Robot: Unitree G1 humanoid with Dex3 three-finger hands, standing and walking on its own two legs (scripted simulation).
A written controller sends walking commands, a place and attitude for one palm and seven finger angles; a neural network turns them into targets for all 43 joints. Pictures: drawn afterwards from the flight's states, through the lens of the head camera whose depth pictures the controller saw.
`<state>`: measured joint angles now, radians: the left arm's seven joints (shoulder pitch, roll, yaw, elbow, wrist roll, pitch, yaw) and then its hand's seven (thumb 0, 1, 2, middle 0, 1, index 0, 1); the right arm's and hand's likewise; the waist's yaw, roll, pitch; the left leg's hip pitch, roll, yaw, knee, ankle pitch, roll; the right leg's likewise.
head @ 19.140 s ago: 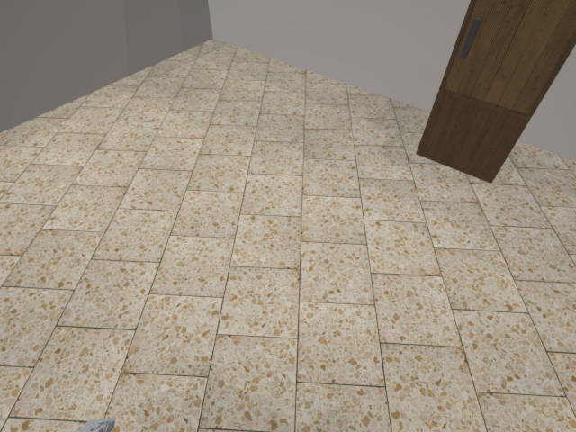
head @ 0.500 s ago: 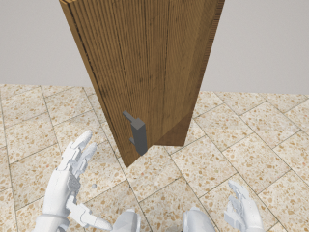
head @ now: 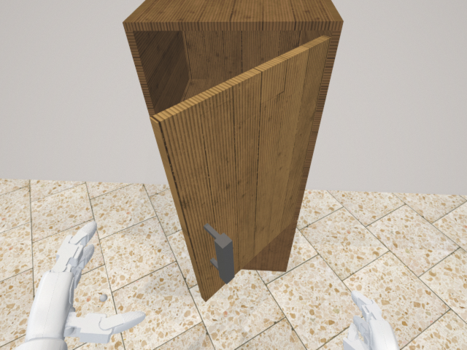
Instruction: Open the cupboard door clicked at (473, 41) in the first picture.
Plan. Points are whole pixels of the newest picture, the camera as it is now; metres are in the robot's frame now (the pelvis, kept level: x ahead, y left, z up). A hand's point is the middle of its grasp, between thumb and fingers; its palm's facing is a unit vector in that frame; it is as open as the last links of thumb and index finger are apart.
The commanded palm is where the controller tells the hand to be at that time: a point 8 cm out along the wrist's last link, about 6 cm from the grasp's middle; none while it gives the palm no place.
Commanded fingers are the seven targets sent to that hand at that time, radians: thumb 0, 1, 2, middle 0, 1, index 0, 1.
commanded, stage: draw the hand back to the body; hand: left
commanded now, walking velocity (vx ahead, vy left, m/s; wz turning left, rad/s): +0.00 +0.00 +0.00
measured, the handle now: (218, 253) +0.33 +0.07 -0.06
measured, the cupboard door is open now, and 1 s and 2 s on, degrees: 48 48 48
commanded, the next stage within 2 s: step back with the hand held close in 0.80 s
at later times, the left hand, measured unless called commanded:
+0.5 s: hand (25, 233) +0.20 +0.26 +0.20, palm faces +0.48 -0.77 -0.42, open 8.3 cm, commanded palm +0.15 +0.29 +0.20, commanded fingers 0.00 0.90 0.90 -0.20 -0.30 -0.20 -0.30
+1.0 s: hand (26, 242) +0.19 +0.26 +0.20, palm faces +0.46 -0.78 -0.42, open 7.4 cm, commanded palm +0.14 +0.29 +0.21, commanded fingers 0.00 0.90 0.90 -0.20 -0.30 -0.20 -0.30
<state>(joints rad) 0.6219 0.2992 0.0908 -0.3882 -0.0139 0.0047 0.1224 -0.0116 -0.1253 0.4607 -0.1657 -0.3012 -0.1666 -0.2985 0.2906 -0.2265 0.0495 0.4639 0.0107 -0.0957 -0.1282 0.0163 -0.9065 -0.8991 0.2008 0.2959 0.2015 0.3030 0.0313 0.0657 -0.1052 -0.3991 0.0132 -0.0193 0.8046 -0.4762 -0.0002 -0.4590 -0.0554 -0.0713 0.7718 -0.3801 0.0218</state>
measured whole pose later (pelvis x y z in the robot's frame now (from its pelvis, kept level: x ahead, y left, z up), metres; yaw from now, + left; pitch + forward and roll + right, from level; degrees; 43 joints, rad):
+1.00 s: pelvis -0.01 -0.01 +0.04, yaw -1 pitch -4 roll -1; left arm 0.43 0.33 0.37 -0.36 -0.02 -0.12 0.10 0.01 0.89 0.90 -0.21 -0.30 -0.21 -0.30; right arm 0.19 -0.22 0.03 0.64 -0.01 -0.13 -0.09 0.02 -0.91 -0.90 0.20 0.30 0.20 0.30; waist 0.05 0.06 0.02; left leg -0.06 0.03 0.00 0.42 -0.28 -0.01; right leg -0.12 -0.02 -0.06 0.37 -0.18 0.01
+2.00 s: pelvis -0.11 +0.01 +0.02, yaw +1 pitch +0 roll -1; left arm 0.52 0.42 0.43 -0.54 -0.01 -0.23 0.14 0.01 0.88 0.90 -0.21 -0.30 -0.21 -0.30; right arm 0.13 -0.23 -0.02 0.61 -0.01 -0.08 -0.08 0.02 -0.91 -0.90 0.20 0.30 0.20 0.30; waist 0.00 -0.01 0.06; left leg -0.42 -0.01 -0.04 0.62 -0.24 0.01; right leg -0.40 0.01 0.03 0.51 -0.12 0.03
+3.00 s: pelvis -0.31 -0.02 +0.02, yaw -2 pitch -1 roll +1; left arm 0.52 0.38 0.41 -0.42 -0.01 -0.19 0.16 0.01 0.89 0.90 -0.21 -0.30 -0.21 -0.30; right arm 0.31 -0.21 0.01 0.68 -0.01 -0.14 -0.10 0.02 -0.91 -0.90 0.20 0.30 0.20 0.30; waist -0.02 -0.02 -0.06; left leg -0.25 0.02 0.03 0.54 -0.27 0.00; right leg -0.28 0.01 -0.05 0.59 -0.32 -0.03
